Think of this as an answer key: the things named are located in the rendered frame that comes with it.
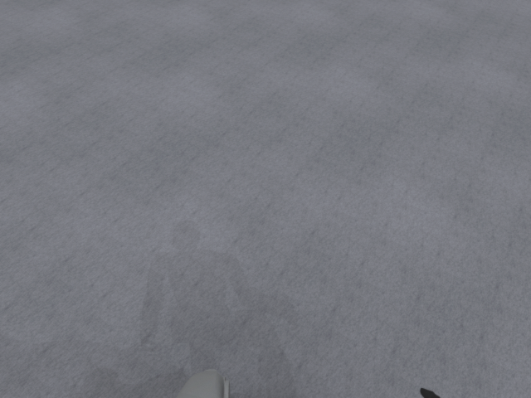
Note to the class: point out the robot left thigh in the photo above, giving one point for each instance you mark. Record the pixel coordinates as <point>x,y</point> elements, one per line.
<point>208,384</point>

